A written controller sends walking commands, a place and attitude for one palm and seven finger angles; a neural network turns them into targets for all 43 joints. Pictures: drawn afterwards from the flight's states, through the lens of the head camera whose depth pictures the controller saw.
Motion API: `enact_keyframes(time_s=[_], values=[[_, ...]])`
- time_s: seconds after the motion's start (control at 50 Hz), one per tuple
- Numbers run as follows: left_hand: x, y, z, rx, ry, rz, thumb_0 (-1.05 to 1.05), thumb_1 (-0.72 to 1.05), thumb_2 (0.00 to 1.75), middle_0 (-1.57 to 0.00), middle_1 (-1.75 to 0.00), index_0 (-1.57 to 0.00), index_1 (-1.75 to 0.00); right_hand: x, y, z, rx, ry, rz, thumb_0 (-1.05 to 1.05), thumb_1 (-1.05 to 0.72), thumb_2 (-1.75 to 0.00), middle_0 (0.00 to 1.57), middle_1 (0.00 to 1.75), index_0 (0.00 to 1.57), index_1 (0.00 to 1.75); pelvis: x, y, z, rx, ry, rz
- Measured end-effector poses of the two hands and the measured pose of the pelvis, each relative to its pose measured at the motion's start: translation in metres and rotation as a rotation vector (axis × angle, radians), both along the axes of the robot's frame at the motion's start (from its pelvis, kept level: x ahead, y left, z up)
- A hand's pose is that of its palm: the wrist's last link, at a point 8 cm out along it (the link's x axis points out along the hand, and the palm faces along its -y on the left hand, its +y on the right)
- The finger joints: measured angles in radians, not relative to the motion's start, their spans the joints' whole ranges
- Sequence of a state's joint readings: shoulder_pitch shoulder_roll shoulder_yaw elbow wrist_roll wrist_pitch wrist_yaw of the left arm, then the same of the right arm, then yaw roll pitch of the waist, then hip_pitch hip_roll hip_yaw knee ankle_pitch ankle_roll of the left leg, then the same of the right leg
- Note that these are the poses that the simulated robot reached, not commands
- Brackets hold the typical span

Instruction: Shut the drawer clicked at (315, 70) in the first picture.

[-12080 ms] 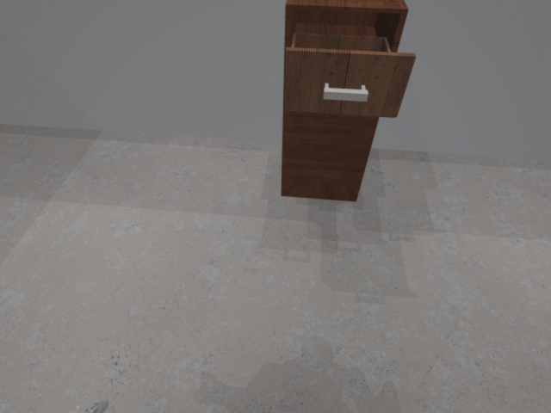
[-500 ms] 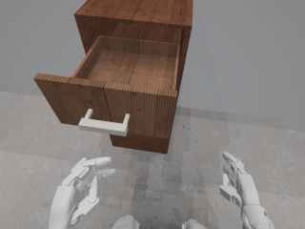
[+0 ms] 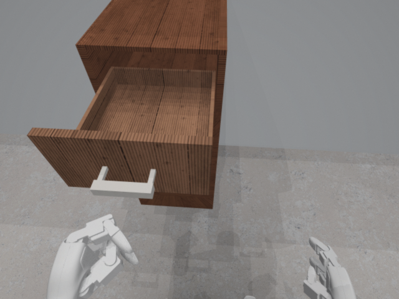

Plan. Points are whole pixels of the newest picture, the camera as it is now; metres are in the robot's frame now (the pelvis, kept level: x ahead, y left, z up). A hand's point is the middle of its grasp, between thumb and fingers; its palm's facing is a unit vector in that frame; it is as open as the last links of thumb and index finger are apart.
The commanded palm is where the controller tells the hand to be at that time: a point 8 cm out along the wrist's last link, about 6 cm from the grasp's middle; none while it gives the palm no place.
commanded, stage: raise the hand and make a fist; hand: left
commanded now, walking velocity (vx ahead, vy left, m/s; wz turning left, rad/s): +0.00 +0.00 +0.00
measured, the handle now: (125, 180) +0.33 +0.17 +0.06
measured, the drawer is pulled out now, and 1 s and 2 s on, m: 0.30 0.30 0.30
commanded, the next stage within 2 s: bring the fist close to the handle in 0.86 s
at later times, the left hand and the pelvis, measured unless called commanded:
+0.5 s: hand (104, 251) +0.16 +0.13 +0.16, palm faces +0.03 -1.00 -0.08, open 3.2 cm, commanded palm +0.11 +0.18 +0.17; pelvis +0.02 +0.00 +0.02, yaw +1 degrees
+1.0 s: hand (107, 254) +0.16 +0.13 +0.16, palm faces +0.02 -1.00 -0.07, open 3.3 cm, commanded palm +0.12 +0.17 +0.16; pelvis +0.01 +0.00 +0.03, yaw +0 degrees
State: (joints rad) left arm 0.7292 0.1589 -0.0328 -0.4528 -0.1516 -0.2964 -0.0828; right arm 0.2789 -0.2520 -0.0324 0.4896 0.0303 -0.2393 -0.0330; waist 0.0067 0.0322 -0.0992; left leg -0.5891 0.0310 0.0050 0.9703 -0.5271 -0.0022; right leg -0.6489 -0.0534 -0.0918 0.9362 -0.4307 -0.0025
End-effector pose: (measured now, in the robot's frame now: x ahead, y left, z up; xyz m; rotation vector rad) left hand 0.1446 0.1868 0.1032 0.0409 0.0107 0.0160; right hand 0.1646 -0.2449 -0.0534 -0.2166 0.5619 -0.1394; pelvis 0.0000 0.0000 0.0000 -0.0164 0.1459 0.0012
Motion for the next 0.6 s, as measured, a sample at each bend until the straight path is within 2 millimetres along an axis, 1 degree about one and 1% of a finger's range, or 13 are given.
enact_keyframes(time_s=[0.06, 0.16, 0.28, 0.34, 0.42, 0.52, 0.6], values=[[0.0, -0.001, 0.008, 0.007, -0.01, 0.001, 0.02, 0.9, 0.9, -1.13, -1.3, -1.12, -1.3, 0.014, 0.006, 0.009, 0.015, -0.042, 0.01, 0.02, -0.9, -0.9, 0.2, 0.3, 0.2, 0.3, 0.004, 0.0, 0.003, 0.001, -0.01, -0.002], [-0.004, 0.0, 0.022, 0.014, -0.017, 0.015, 0.02, 0.9, 0.9, -1.23, -1.41, -1.22, -1.41, 0.036, 0.025, 0.02, 0.056, -0.098, 0.057, 0.02, -0.9, -0.9, 0.2, 0.3, 0.2, 0.3, 0.01, 0.0, 0.008, 0.0, -0.031, 0.002], [-0.008, 0.0, 0.036, 0.017, -0.03, 0.025, 0.02, 0.9, 0.9, -1.33, -1.52, -1.33, -1.52, 0.052, 0.048, 0.026, 0.097, -0.134, 0.129, 0.01, -0.9, -0.9, 0.2, 0.3, 0.2, 0.3, 0.013, 0.001, 0.012, -0.004, -0.052, 0.013], [-0.007, 0.0, 0.042, 0.022, -0.037, 0.02, 0.02, 0.9, 0.9, -1.36, -1.55, -1.36, -1.55, 0.055, 0.055, 0.027, 0.111, -0.139, 0.148, 0.01, -0.9, -0.9, 0.2, 0.3, 0.21, 0.3, 0.014, 0.001, 0.014, -0.004, -0.061, 0.016], [-0.005, 0.001, 0.051, 0.034, -0.046, 0.014, 0.02, 0.9, 0.9, -1.39, -1.58, -1.38, -1.58, 0.053, 0.057, 0.028, 0.123, -0.136, 0.149, 0.01, -0.9, -0.9, 0.2, 0.3, 0.21, 0.3, 0.017, 0.001, 0.017, -0.003, -0.074, 0.015], [-0.002, 0.002, 0.062, 0.037, -0.061, 0.004, 0.02, 0.9, 0.9, -1.4, -1.59, -1.39, -1.59, 0.049, 0.052, 0.03, 0.12, -0.137, 0.134, 0.02, -0.9, -0.9, 0.2, 0.3, 0.21, 0.31, 0.019, 0.001, 0.022, -0.003, -0.092, 0.013], [0.0, 0.002, 0.061, 0.031, -0.043, 0.001, 0.01, 0.9, 0.9, -1.4, -1.59, -1.39, -1.59, 0.045, 0.045, 0.032, 0.108, -0.138, 0.115, 0.02, -0.9, -0.9, 0.2, 0.3, 0.21, 0.3, 0.019, 0.0, 0.024, -0.001, -0.101, 0.009]])
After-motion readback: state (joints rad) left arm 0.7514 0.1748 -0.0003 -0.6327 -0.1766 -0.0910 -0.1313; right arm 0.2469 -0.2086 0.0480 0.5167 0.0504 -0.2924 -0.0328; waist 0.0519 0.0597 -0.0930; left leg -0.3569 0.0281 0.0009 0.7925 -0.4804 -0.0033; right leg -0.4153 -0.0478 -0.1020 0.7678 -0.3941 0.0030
